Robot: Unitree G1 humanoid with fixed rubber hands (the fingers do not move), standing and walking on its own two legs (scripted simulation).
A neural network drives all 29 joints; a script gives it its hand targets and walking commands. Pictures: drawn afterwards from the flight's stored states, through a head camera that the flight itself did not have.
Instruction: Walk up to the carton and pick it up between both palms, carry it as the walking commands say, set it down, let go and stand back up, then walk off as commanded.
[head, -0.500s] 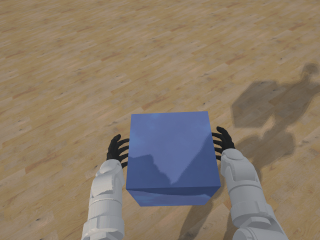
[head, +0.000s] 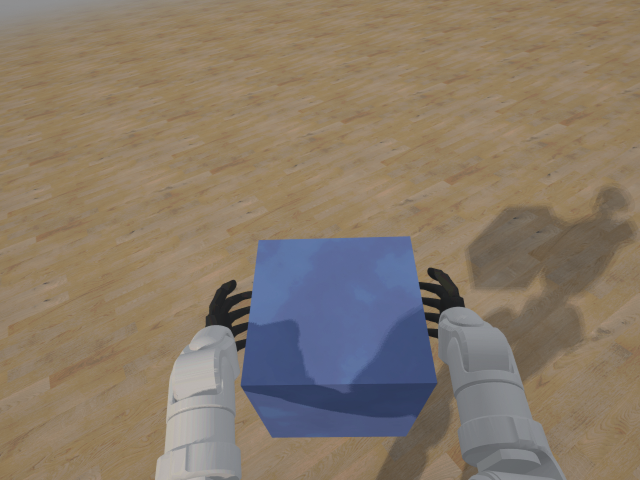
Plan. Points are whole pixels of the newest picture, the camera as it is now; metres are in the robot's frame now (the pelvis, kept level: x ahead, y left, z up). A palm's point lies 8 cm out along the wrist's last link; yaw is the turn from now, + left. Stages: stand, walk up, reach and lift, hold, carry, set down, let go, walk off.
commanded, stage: reach and lift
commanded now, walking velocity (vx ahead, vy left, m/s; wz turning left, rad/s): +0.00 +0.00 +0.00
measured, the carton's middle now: (336, 343) +0.33 +0.01 -0.02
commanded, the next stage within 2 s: hold in 1.20 s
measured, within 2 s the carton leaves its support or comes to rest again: neither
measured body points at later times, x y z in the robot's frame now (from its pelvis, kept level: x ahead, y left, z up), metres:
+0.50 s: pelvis +0.00 +0.00 +0.00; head -0.04 -0.02 +0.45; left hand +0.32 +0.15 +0.06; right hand +0.33 -0.15 +0.04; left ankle +0.02 +0.15 -0.73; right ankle +0.04 -0.12 -0.73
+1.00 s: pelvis +0.00 +0.00 +0.00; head -0.05 -0.03 +0.45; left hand +0.31 +0.15 +0.06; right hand +0.32 -0.15 +0.05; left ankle +0.02 +0.15 -0.73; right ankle +0.04 -0.13 -0.73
